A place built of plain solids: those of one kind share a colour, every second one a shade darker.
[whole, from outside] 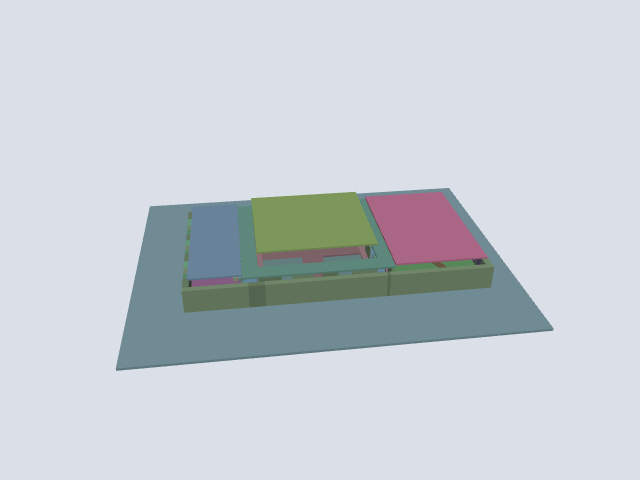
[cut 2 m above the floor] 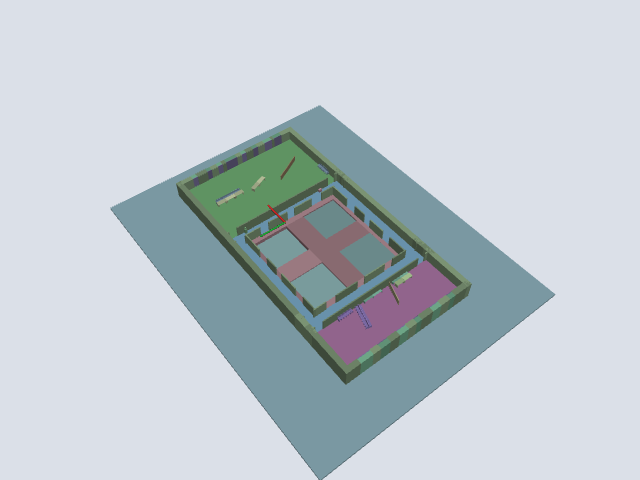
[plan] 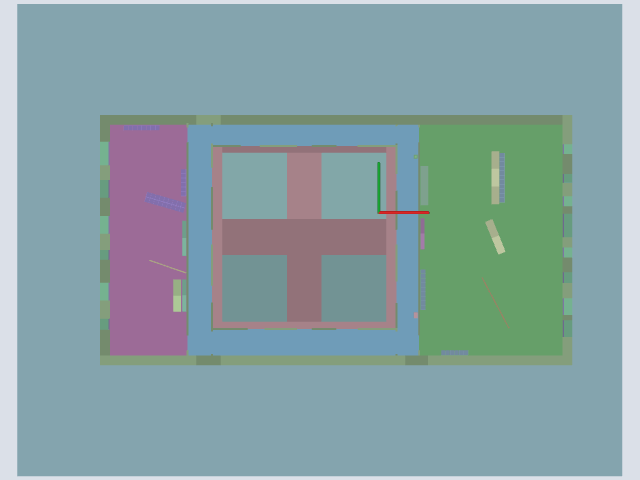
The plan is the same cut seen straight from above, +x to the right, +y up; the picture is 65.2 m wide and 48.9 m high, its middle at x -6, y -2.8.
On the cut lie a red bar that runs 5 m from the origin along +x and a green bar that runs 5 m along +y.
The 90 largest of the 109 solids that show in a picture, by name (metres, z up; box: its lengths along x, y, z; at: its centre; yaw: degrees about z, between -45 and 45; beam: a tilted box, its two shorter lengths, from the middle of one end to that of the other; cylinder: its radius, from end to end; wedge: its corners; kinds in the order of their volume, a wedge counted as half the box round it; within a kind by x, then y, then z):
{
 "ground_under_all_1": {"box": [61.66, 48.11, 0.4], "at": [-6.03, -2.82, -1.48]},
 "wall_1": {"box": [1.0, 3.64, 3.93], "at": [-27.9, -13.75, 0.64]},
 "wall_2": {"box": [1.0, 1.87, 3.93], "at": [-27.9, -9.89, 0.64]},
 "wall_3": {"box": [1.0, 2.35, 3.93], "at": [-27.9, -5.99, 0.64]},
 "wall_4": {"box": [1.0, 1.65, 3.93], "at": [-27.9, -2.98, 0.64]},
 "wall_5": {"box": [1.0, 1.87, 3.93], "at": [-27.9, 0.57, 0.64]},
 "wall_6": {"box": [1.0, 1.51, 3.93], "at": [-27.9, 4.07, 0.64]},
 "wall_7": {"box": [1.0, 2.71, 3.93], "at": [-27.9, 8.58, 0.64]},
 "wall_8": {"box": [9.8, 1.0, 3.93], "at": [-23.5, -15.07, 0.64]},
 "wall_9": {"box": [9.8, 1.0, 3.93], "at": [-23.5, 9.43, 0.64]},
 "wall_10": {"box": [0.2, 19.68, 3.93], "at": [-19.5, -2.68, 0.64]},
 "wall_11": {"box": [4.3, 1.0, 3.93], "at": [-18.25, -15.07, 0.64]},
 "wall_12": {"box": [4.3, 1.0, 3.93], "at": [-18.25, 9.43, 0.64]},
 "wall_13": {"box": [0.2, 2.95, 3.93], "at": [-17.0, -10.64, 0.64]},
 "wall_14": {"box": [0.2, 2.8, 3.93], "at": [-17.0, -10.57, 0.64]},
 "wall_15": {"box": [0.2, 4.22, 3.93], "at": [-17.0, -5.36, 0.64]},
 "wall_16": {"box": [0.2, 4.22, 3.93], "at": [-17.0, -5.36, 0.64]},
 "wall_17": {"box": [0.2, 4.35, 3.93], "at": [-17.0, 0.43, 0.64]},
 "wall_18": {"box": [0.2, 4.35, 3.93], "at": [-17.0, 0.43, 0.64]},
 "wall_19": {"box": [0.2, 2.33, 3.93], "at": [-17.0, 5.72, 0.64]},
 "wall_20": {"box": [0.2, 2.48, 3.93], "at": [-17.0, 5.79, 0.64]},
 "wall_21": {"box": [3.03, 0.2, 3.93], "at": [-15.59, 6.78, 0.64]},
 "wall_22": {"box": [3.75, 0.2, 3.93], "at": [-15.23, -11.87, 0.64]},
 "wall_23": {"box": [3.77, 0.2, 3.93], "at": [-10.24, 6.78, 0.64]},
 "wall_24": {"box": [3.3, 0.2, 3.93], "at": [-10.0, -11.87, 0.64]},
 "wall_25": {"box": [20.6, 1.0, 3.93], "at": [-7.6, -15.07, 0.64]},
 "wall_26": {"box": [20.6, 1.0, 3.93], "at": [-7.6, 9.43, 0.64]},
 "wall_27": {"box": [2.5, 0.2, 3.93], "at": [-5.6, -11.87, 0.64]},
 "wall_28": {"box": [2.52, 0.2, 3.93], "at": [-5.59, 6.78, 0.64]},
 "wall_29": {"box": [4.08, 0.2, 3.93], "at": [-0.14, 6.78, 0.64]},
 "wall_30": {"box": [4.05, 0.2, 3.93], "at": [-0.13, -11.87, 0.64]},
 "wall_31": {"box": [0.2, 2.9, 3.93], "at": [1.8, -10.67, 0.64]},
 "wall_32": {"box": [0.2, 3.77, 3.93], "at": [1.8, -5.13, 0.64]},
 "wall_33": {"box": [0.2, 3.98, 3.93], "at": [1.8, 0.24, 0.64]},
 "wall_34": {"box": [0.2, 3.98, 3.93], "at": [1.8, 0.24, 0.64]},
 "wall_35": {"box": [0.2, 2.95, 3.93], "at": [1.8, 5.41, 0.64]},
 "wall_36": {"box": [4.1, 1.0, 3.93], "at": [2.95, -15.07, 0.64]},
 "wall_37": {"box": [4.1, 1.0, 3.93], "at": [2.95, 9.43, 0.64]},
 "wall_38": {"box": [0.2, 19.68, 3.93], "at": [4.1, -2.68, 0.64]},
 "wall_39": {"box": [16.51, 1.0, 3.93], "at": [11.45, -15.07, 0.64]},
 "wall_40": {"box": [16.51, 1.0, 3.93], "at": [11.45, 9.43, 0.64]},
 "wall_41": {"box": [1.0, 2.9, 3.93], "at": [19.2, -14.12, 0.64]},
 "wall_42": {"box": [1.0, 0.54, 3.93], "at": [19.2, -10.7, 0.64]},
 "wall_43": {"box": [1.0, 1.54, 3.93], "at": [19.2, -7.96, 0.64]},
 "wall_44": {"box": [1.0, 1.52, 3.93], "at": [19.2, -5.33, 0.64]},
 "wall_45": {"box": [1.0, 1.05, 3.93], "at": [19.2, -3.04, 0.64]},
 "wall_46": {"box": [1.0, 0.77, 3.93], "at": [19.2, 0.27, 0.64]},
 "wall_47": {"box": [1.0, 1.37, 3.93], "at": [19.2, 2.33, 0.64]},
 "wall_48": {"box": [1.0, 2.04, 3.93], "at": [19.2, 4.94, 0.64]},
 "wall_49": {"box": [1.0, 2.97, 3.93], "at": [19.2, 8.45, 0.64]},
 "floor_refectory_1": {"box": [14.71, 23.7, 1.33], "at": [11.45, -2.82, -0.67]},
 "floor_corr_1": {"box": [2.5, 23.7, 1.33], "at": [-18.25, -2.82, -0.67]},
 "floor_corr_2": {"box": [18.8, 2.8, 1.33], "at": [-7.6, -13.27, -0.67]},
 "floor_corr_3": {"box": [18.8, 2.25, 1.33], "at": [-7.6, 7.91, -0.67]},
 "floor_corr_4": {"box": [2.3, 23.7, 1.33], "at": [2.95, -2.82, -0.67]},
 "floor_breakhall_1": {"box": [8.0, 23.7, 1.33], "at": [-23.5, -2.82, -0.67]},
 "floor_gang_1": {"box": [1.05, 18.65, 1.33], "at": [-16.48, -2.54, -0.67]},
 "floor_gang_2": {"box": [16.7, 0.75, 1.33], "at": [-7.6, -11.49, -0.67]},
 "floor_gang_3": {"box": [3.5, 6.8, 1.33], "at": [-7.6, -7.72, -0.67]},
 "floor_gang_4": {"box": [16.7, 3.65, 1.33], "at": [-7.6, -2.5, -0.67]},
 "floor_gang_5": {"box": [3.5, 6.75, 1.33], "at": [-7.6, 2.71, -0.67]},
 "floor_gang_6": {"box": [16.7, 0.7, 1.33], "at": [-7.6, 6.43, -0.67]},
 "floor_gang_7": {"box": [1.05, 18.65, 1.33], "at": [1.27, -2.54, -0.67]},
 "step_tier_1": {"box": [6.6, 6.8, 1.33], "at": [-12.65, -7.72, -0.67]},
 "step_tier_2": {"box": [6.6, 6.75, 1.14], "at": [-12.65, 2.71, -0.76]},
 "step_tier_3": {"box": [6.6, 6.8, 1.05], "at": [-2.55, -7.72, -0.81]},
 "step_tier_4": {"box": [6.6, 6.75, 0.6], "at": [-2.55, 2.71, -1.03]},
 "ceil_hall_1": {"box": [18.8, 18.65, 0.3], "at": [-7.6, -2.54, 6.05]},
 "ceil_refectory_1": {"box": [14.71, 23.7, 0.3], "at": [11.45, -2.82, 3.85]},
 "wall_mass_1": {"box": [0.85, 1.1, 3.93], "at": [-27.98, -11.38, 0.64]},
 "wall_mass_2": {"box": [0.85, 1.8, 3.93], "at": [-27.98, -8.06, 0.64]},
 "wall_mass_3": {"box": [0.85, 1.0, 3.93], "at": [-27.98, -4.31, 0.64]},
 "wall_mass_4": {"box": [0.85, 1.8, 3.93], "at": [-27.98, -1.26, 0.64]},
 "wall_mass_5": {"box": [0.85, 1.8, 3.93], "at": [-27.98, 2.41, 0.64]},
 "wall_mass_6": {"box": [0.85, 2.4, 3.93], "at": [-27.98, 6.02, 0.64]},
 "wall_mass_7": {"box": [0.85, 1.7, 3.93], "at": [19.28, -11.82, 0.64]},
 "wall_mass_8": {"box": [0.85, 1.7, 3.93], "at": [19.28, -9.58, 0.64]},
 "wall_mass_9": {"box": [0.85, 1.1, 3.93], "at": [19.28, -6.64, 0.64]},
 "wall_mass_10": {"box": [0.85, 1.0, 3.93], "at": [19.28, -4.07, 0.64]},
 "wall_mass_11": {"box": [0.85, 2.4, 3.93], "at": [19.28, -1.32, 0.64]},
 "wall_mass_12": {"box": [0.85, 1.0, 3.93], "at": [19.28, 1.15, 0.64]},
 "wall_mass_13": {"box": [0.85, 0.9, 3.93], "at": [19.28, 3.47, 0.64]},
 "wall_mass_14": {"box": [0.85, 1.0, 3.93], "at": [19.28, 6.46, 0.64]},
 "ceil_breakhall_1": {"box": [8.0, 23.7, 0.3], "at": [-23.5, -2.82, 3.95]},
 "ceil_corr_1": {"box": [2.5, 23.7, 0.3], "at": [-18.25, -2.82, 3.4]},
 "ceil_corr_2": {"box": [18.8, 2.8, 0.3], "at": [-7.6, -13.27, 3.4]},
 "ceil_corr_3": {"box": [2.3, 23.7, 0.3], "at": [2.95, -2.82, 3.4]},
 "door_leaf_1": {"box": [0.12, 2.4, 4.6], "at": [-27.49, 6.02, 0.97]},
 "door_leaf_2": {"box": [0.12, 2.4, 4.6], "at": [18.79, -1.32, 0.97]},
 "rail_bars_ref_1": {"box": [0.12, 5.9, 2.38], "at": [11.87, -9.18, -0.14], "yaw": 28.0}
}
